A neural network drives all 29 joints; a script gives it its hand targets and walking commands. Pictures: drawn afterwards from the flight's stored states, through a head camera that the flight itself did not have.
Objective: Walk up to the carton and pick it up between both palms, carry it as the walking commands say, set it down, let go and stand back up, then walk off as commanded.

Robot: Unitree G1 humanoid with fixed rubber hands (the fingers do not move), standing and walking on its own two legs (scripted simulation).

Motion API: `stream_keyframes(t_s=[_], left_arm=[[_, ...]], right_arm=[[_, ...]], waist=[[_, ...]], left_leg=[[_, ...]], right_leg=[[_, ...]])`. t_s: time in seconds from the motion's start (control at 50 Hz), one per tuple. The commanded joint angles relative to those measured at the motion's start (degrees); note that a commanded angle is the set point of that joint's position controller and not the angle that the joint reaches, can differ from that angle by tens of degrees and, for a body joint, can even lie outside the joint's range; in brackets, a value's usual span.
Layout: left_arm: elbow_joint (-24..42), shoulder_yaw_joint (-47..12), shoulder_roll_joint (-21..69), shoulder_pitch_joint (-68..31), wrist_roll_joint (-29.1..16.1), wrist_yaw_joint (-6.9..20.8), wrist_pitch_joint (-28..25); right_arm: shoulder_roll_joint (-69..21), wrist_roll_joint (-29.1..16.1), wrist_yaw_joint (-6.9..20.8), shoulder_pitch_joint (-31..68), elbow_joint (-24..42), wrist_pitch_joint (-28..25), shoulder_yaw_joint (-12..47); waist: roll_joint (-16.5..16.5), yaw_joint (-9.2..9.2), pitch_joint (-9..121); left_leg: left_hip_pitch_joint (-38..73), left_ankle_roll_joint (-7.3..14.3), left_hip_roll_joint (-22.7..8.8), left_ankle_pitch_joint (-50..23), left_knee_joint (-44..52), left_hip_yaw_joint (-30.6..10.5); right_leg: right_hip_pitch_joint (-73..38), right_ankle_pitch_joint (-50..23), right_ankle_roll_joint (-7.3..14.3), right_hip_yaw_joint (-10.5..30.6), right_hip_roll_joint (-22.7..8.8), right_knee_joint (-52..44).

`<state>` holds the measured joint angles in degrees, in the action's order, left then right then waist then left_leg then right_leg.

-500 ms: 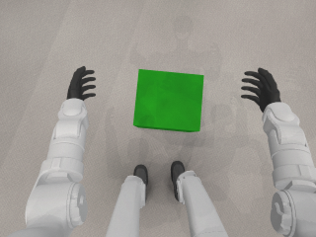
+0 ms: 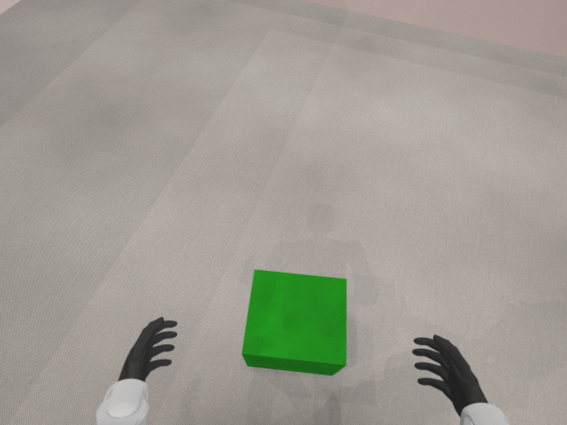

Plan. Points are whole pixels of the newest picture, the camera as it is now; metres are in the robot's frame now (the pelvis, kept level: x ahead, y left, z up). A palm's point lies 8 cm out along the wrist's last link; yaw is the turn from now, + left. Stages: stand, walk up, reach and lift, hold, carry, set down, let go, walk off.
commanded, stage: let go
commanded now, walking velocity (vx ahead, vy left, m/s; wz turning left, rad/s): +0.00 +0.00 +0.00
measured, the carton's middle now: (294, 324) +0.41 -0.05 -0.64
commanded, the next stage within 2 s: stand in 0.50 s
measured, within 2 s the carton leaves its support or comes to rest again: neither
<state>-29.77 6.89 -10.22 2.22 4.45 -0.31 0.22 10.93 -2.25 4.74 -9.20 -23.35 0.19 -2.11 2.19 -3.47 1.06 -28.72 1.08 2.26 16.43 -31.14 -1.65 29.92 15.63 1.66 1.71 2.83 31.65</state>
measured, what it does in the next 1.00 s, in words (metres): stands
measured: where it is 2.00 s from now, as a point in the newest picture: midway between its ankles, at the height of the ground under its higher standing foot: outside the picture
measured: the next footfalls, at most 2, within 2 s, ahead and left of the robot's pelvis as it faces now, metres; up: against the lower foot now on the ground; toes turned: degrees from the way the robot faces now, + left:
none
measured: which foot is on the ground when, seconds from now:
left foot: down 0.00-1.00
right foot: down 0.00-1.00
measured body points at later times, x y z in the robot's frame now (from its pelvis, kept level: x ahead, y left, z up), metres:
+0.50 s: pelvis -0.03 +0.03 +0.01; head -0.03 +0.02 +0.45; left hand +0.14 +0.26 -0.07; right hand +0.15 -0.20 -0.07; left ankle -0.03 +0.11 -0.73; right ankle -0.02 -0.10 -0.73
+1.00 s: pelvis +0.00 +0.01 +0.01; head -0.03 +0.01 +0.46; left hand +0.13 +0.31 -0.08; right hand +0.16 -0.28 -0.07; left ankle -0.03 +0.11 -0.73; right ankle -0.02 -0.10 -0.73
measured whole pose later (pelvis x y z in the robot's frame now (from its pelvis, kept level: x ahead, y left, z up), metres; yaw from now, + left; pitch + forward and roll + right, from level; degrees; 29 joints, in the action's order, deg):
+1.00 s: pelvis +0.00 +0.01 +0.01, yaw +1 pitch -1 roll +0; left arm -42.1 3.3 -19.1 14.2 2.5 0.0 -1.2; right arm 19.2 2.2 -0.4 -12.8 -39.9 -0.9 -2.9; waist -0.8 0.4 4.9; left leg -9.9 1.9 2.9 17.6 -28.6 -2.9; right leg 10.1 16.8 1.3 0.7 2.1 27.9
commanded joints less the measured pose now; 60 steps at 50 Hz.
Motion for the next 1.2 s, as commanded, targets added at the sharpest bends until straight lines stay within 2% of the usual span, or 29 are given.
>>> stream_keyframes(t_s=[0.0, 0.08, 0.12, 0.16, 0.18, 0.2, 0.22, 0.24, 0.26, 0.28, 0.3, 0.32, 0.34, 0.36, 0.38, 0.4, 0.48, 0.5, 0.54, 0.6, 0.62, 0.66, 0.78, 0.84, 0.92, 0.98, 1.04, 1.12, 1.18], left_arm=[[9.99, -1.27, -5.45, 5.12, -2.33, 1.66, -1.12], [8.91, -2.29, -5.26, 4.24, -2.89, 2.23, 2.68], [10.44, -2.90, -7.34, 5.72, -3.30, 2.53, 3.85], [11.99, -3.23, -7.92, 3.73, -3.44, 2.69, 4.99], [10.38, -2.39, -7.37, 5.04, -2.74, 2.60, 6.03], [10.64, -3.89, -5.61, 2.68, -3.39, 3.29, 6.83], [7.82, -3.32, -6.52, 6.68, -3.14, 3.54, 8.03], [9.91, -3.56, -5.57, 5.86, -3.62, 3.49, 8.00], [9.59, -4.15, -6.68, 6.18, -3.23, 3.74, 8.87], [7.81, -4.90, -5.77, 6.98, -3.84, 4.06, 9.27], [8.54, -2.98, -6.80, 6.79, -2.38, 3.37, 9.84], [10.24, -4.21, -6.01, 6.27, -3.49, 4.01, 9.38], [9.56, -4.55, -5.61, 5.42, -3.54, 3.67, 8.97], [10.69, -4.57, -6.06, 5.07, -3.19, 3.77, 8.88], [11.92, -3.05, -6.53, 5.58, -2.28, 3.27, 8.60], [12.14, -3.72, -6.60, 4.57, -3.63, 3.28, 6.84], [11.91, -1.61, -8.71, 3.28, -3.74, 2.13, 5.22], [2.51, -0.33, -12.41, 10.77, -2.69, 0.82, 2.94], [0.23, 0.22, -15.47, 8.97, -1.65, -0.53, 1.15], [-0.09, -0.98, -14.84, 8.17, -0.70, 0.20, -0.41], [-0.53, -0.36, -15.32, 8.83, -1.30, 0.00, -0.14], [-1.44, -1.15, -14.23, 7.78, -0.76, 0.35, -0.92], [-5.44, -1.08, -16.73, 8.59, -1.16, 0.15, -2.08], [-6.10, -1.49, -16.24, 7.47, -1.75, 0.44, -2.54], [-7.62, -1.69, -17.27, 7.18, -2.12, -0.01, -2.72], [-9.19, -2.10, -18.09, 6.57, -2.54, 0.03, -2.24], [-10.73, -1.53, -19.81, 10.35, -2.35, -0.42, -2.05], [-12.59, -3.03, -18.97, 8.08, -2.79, -0.45, -2.48], [-12.76, -2.66, -19.19, 7.23, -2.86, -0.35, -2.64]], right_arm=[[7.37, 2.18, -0.79, -3.64, 7.44, -0.53, -2.68], [7.87, 3.67, -0.04, -0.81, 4.75, 2.70, -3.23], [6.83, 1.50, 0.91, 0.13, 6.46, 4.00, -0.87], [6.43, 2.81, 0.54, -0.23, 3.67, 5.76, -1.99], [7.55, 2.99, 0.93, 1.79, 6.98, 6.53, -0.84], [6.27, 3.29, 0.87, 1.25, 4.55, 7.37, -1.40], [6.60, 3.99, 0.48, 1.75, 4.55, 8.51, -2.06], [7.39, 4.00, 0.44, 1.63, 4.63, 8.98, -1.69], [7.43, 4.94, 0.30, 3.30, 4.21, 9.80, -2.75], [7.84, 5.27, -0.01, 0.88, 2.25, 10.57, -2.36], [8.26, 6.72, 0.07, 2.20, 3.55, 11.56, -3.65], [8.08, 6.07, 0.49, 3.40, 5.02, 11.08, -3.75], [8.38, 6.34, 0.09, 4.85, 5.95, 10.80, -4.11], [8.07, 5.96, 0.18, 3.43, 5.27, 11.06, -3.78], [7.79, 5.88, 0.69, 4.36, 6.19, 11.58, -3.79], [8.34, 5.58, 0.03, 4.34, 7.05, 11.14, -4.63], [8.32, 4.99, -1.33, 5.09, 10.09, 13.21, -3.77], [12.60, 3.02, -3.51, 4.92, -0.35, 7.60, -4.86], [13.16, 3.50, -4.55, 3.73, -2.35, 3.60, -4.60], [12.19, 3.62, -4.20, -0.73, -5.14, 0.53, -3.38], [14.96, 4.19, -4.32, 0.79, -5.24, -0.09, -3.89], [14.42, 4.16, -4.49, 1.14, -6.05, -0.50, -3.74], [16.16, 4.03, -4.81, 0.62, -8.80, -1.76, -3.64], [17.58, 4.53, -5.33, 0.67, -10.76, -2.14, -3.65], [17.38, 4.46, -5.64, 1.58, -12.02, -2.52, -3.36], [18.11, 4.21, -5.34, 0.43, -13.51, -2.57, -2.92], [19.06, 4.35, -5.93, -0.94, -15.94, -2.69, -2.68], [18.46, 4.41, -5.76, 1.60, -16.89, -2.55, -2.73], [18.99, 3.80, -5.90, 0.59, -18.07, -2.82, -2.16]], waist=[[-0.55, 1.19, 17.84], [-3.97, 1.25, 2.80], [-7.28, 3.42, -0.14], [-8.12, 1.68, -5.20], [-7.72, 4.48, -6.13], [-8.58, 1.59, -8.76], [-4.45, 3.09, -11.43], [-7.87, 2.03, -11.34], [-5.20, 3.31, -13.12], [-5.59, 0.35, -14.17], [-3.17, 3.35, -13.07], [-3.29, 2.07, -11.92], [-0.16, 2.69, -11.73], [-4.44, 3.40, -9.79], [-2.20, 4.94, -8.53], [-1.11, 1.83, -7.57], [1.94, 4.56, -6.26], [-7.58, 5.30, 6.10], [-2.92, 3.99, 4.95], [-5.19, 2.24, 1.97], [-6.81, 3.12, 3.04], [-1.68, 2.85, 1.76], [-3.62, 3.10, -2.93], [1.25, 3.64, 0.41], [-5.21, 2.96, -0.52], [2.80, 3.56, 0.72], [-4.17, 4.32, 4.23], [-0.56, 3.50, 2.46], [-3.54, 4.48, 4.15]], left_leg=[[15.20, -1.23, 0.94, -23.02, 3.31, -0.44], [20.85, -2.55, -1.61, -10.29, 7.71, -1.68], [21.29, -2.21, -2.58, -8.93, 10.53, -3.12], [16.21, -2.39, -3.03, -3.50, 13.89, -2.44], [15.01, -1.56, -4.48, 2.86, 14.35, -3.42], [14.58, -1.38, -4.36, 4.93, 14.86, -2.54], [12.35, -1.04, -3.39, 3.24, 14.40, -1.93], [12.73, -1.06, -4.90, 5.87, 15.69, -2.55], [11.15, -0.18, -4.15, 5.50, 15.59, -2.48], [11.19, -0.65, -4.53, 3.25, 15.51, -2.01], [12.91, 0.41, -5.14, 5.60, 16.01, -2.57], [12.67, 0.37, -5.14, 5.27, 16.22, -2.76], [11.21, 0.31, -5.14, 2.98, 15.72, -3.38], [11.47, 0.24, -5.24, 4.73, 15.73, -2.96], [11.21, 0.91, -5.33, 5.17, 16.14, -3.47], [15.22, 0.07, -4.78, 0.05, 15.08, -3.06], [17.90, 0.60, -4.55, -0.21, 12.87, -3.68], [15.43, -1.12, -3.36, -0.27, 9.20, -3.71], [16.38, -0.89, -2.77, -0.79, 7.17, -3.81], [17.29, 1.27, -5.22, 1.83, 8.87, -6.95], [17.28, 1.32, -4.81, -3.53, 6.98, -6.71], [16.88, 0.76, -5.22, -6.93, 6.76, -8.17], [14.84, 0.50, -5.48, -6.56, 7.35, -8.79], [16.66, 1.20, -6.63, -11.39, 6.60, -9.10], [16.97, 0.64, -5.93, -11.44, 7.70, -8.14], [17.09, 1.68, -6.53, -16.73, 5.85, -8.20], [19.84, 0.79, -6.32, -22.07, 5.62, -7.39], [19.54, 0.58, -6.20, -19.92, 5.62, -7.44], [19.10, 0.03, -6.13, -19.29, 6.53, -7.33]], right_leg=[[-22.84, -30.09, -3.09, 1.83, -1.49, -4.18], [-18.32, -7.32, -1.48, 0.49, -1.19, -9.03], [-20.74, -5.68, -1.39, -1.46, -0.59, -8.72], [-25.05, -5.27, -1.89, -2.27, 0.40, -7.82], [-25.50, -0.99, -2.27, -2.24, 0.61, -7.18], [-25.60, -0.63, -1.99, -1.95, -0.14, -7.84], [-27.43, -1.77, -2.42, -2.42, 0.67, -7.79], [-28.01, -1.17, -2.17, -2.42, 0.74, -6.79], [-29.30, -0.99, -2.18, -2.24, 0.56, -6.93], [-28.89, -2.88, -1.95, -1.85, 0.40, -7.07], [-28.01, -1.18, -2.30, -2.52, 0.64, -6.03], [-30.57, -2.33, -2.38, -2.21, 1.13, -6.09], [-30.03, -3.59, -2.48, -2.60, 1.52, -5.07], [-31.98, -3.32, -2.04, -2.36, 0.91, -5.21], [-34.03, -2.59, -2.24, -2.04, 1.13, -4.28], [-31.35, -4.12, -2.14, -0.54, 1.10, -5.33], [-28.94, -2.80, -1.55, 1.35, 2.21, -5.32], [-24.74, -4.72, -3.13, 1.79, -4.83, -4.90], [-21.11, -2.77, -3.52, 3.56, -5.61, -6.06], [-16.11, 1.44, -1.23, 4.85, -6.14, -7.75], [-17.75, -3.44, -1.17, 6.05, -6.21, -7.62], [-16.53, -5.52, -1.23, 4.26, -5.52, -7.47], [-14.47, -4.29, -0.46, 7.14, -6.78, -9.22], [-17.50, -9.99, -0.44, 5.73, -6.85, -8.57], [-16.56, -9.79, -0.35, 7.06, -7.20, -8.84], [-19.10, -15.69, -0.43, 5.72, -7.63, -8.74], [-21.55, -20.90, 0.72, 6.71, -7.78, -7.04], [-19.54, -19.83, -0.61, 6.21, -7.45, -8.50], [-21.28, -18.62, -0.50, 7.58, -7.54, -9.10]])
